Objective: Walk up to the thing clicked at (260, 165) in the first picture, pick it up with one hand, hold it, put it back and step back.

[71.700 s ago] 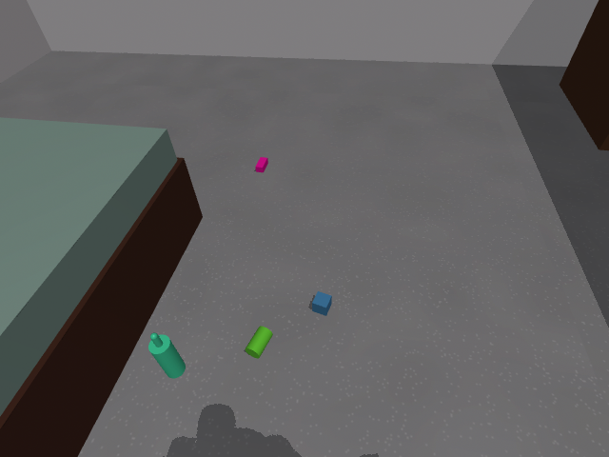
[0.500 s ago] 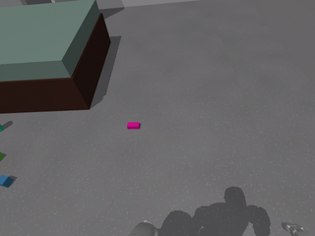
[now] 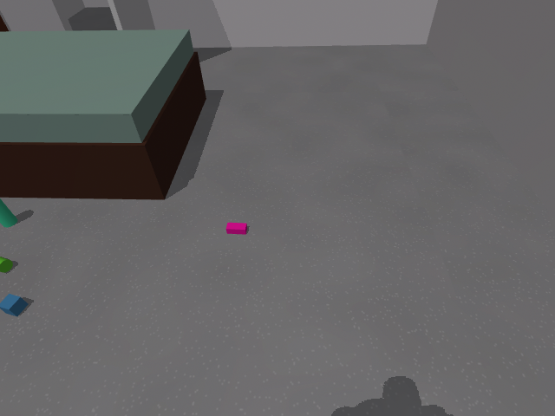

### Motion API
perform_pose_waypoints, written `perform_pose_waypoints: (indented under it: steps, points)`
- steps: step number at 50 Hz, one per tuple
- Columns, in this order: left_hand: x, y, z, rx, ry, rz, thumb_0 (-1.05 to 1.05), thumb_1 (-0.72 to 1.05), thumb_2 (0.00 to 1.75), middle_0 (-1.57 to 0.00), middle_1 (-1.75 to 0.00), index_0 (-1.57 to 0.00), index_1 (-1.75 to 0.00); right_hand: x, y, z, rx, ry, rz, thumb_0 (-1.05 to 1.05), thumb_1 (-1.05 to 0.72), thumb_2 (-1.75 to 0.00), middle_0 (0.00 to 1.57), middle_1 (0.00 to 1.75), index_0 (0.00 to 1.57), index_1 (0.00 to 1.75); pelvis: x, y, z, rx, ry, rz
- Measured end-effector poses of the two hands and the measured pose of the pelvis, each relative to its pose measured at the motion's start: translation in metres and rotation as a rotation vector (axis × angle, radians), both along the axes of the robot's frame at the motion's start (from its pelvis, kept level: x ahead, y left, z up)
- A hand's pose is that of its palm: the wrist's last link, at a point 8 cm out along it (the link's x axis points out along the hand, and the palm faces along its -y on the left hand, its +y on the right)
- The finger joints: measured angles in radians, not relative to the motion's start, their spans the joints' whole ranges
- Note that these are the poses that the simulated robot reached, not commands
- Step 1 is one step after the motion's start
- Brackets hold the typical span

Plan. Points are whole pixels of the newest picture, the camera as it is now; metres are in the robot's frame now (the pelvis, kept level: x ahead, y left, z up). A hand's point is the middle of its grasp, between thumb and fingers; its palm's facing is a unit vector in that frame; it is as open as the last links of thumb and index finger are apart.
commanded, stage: step back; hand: left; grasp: from above
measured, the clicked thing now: (236, 228) +1.14 +0.25 -0.75
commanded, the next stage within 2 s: stand in 0.70 s
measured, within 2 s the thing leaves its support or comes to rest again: neither
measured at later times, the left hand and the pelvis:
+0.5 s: hand out of the picture +0.08 +0.33 -0.16, palm faces +0.04 -0.92 -0.38, open 7.4 cm; pelvis +0.04 +0.05 +0.00, yaw +2 degrees
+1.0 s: hand out of the picture +0.17 +0.28 -0.13, palm faces -0.02 -0.93 -0.36, open 7.4 cm; pelvis +0.07 +0.03 +0.01, yaw +0 degrees
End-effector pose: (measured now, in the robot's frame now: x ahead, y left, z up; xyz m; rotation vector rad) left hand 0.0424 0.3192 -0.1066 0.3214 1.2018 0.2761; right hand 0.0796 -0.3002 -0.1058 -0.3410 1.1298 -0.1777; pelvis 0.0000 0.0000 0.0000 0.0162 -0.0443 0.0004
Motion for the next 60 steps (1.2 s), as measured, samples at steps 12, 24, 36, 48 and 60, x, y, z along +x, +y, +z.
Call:
perform_pose_waypoints:
  steps: [12,24,36,48,60]
  points:
    - [-0.045,-0.003,0.017,0.032,0.054,0.041,0.0,0.9,0.9,-0.21,-0.3,-0.21,-0.3,0.005,-0.012,-0.001,0.006,0.035,0.018,0.01,-0.9,-0.9,0.2,0.3,0.21,0.3,0.002,0.002,0.009,-0.017,-0.008,0.008]
    - [0.018,0.048,-0.012,0.004,0.052,0.031,0.0,0.9,0.9,-0.2,-0.3,-0.21,-0.3,0.034,0.041,-0.005,-0.026,0.042,0.022,0.01,-0.9,-0.9,0.2,0.3,0.2,0.3,0.033,0.044,-0.006,-0.008,-0.001,0.035]
    - [0.091,0.026,-0.012,-0.012,-0.006,-0.063,0.0,0.9,0.9,-0.2,-0.3,-0.2,-0.3,0.063,0.03,-0.005,-0.03,-0.01,-0.03,0.01,-0.9,-0.9,0.21,0.3,0.21,0.3,0.052,0.036,-0.006,-0.035,0.007,-0.004]
    - [0.118,0.003,0.009,-0.027,-0.045,-0.077,0.0,0.9,0.9,-0.21,-0.3,-0.21,-0.3,0.073,0.029,-0.007,0.029,0.035,-0.031,0.01,-0.9,-0.9,0.2,0.3,0.21,0.3,0.07,0.026,0.008,-0.013,-0.009,0.003]
    - [0.12,0.001,0.013,-0.041,-0.052,-0.082,0.0,0.9,0.9,-0.21,-0.3,-0.21,-0.3,0.061,0.029,0.002,0.029,0.056,-0.037,0.01,-0.9,-0.9,0.2,0.3,0.21,0.3,0.061,0.025,0.016,-0.017,-0.016,0.004]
